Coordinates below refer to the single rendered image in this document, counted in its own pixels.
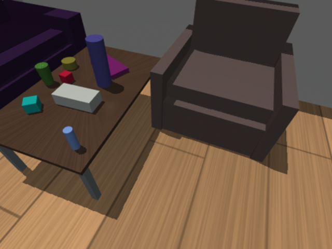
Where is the coffee table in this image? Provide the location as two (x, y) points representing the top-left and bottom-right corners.
(0, 46), (161, 200)

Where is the sofa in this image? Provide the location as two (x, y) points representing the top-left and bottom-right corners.
(0, 0), (87, 109)

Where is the armchair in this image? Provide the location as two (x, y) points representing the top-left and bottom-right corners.
(150, 0), (300, 162)

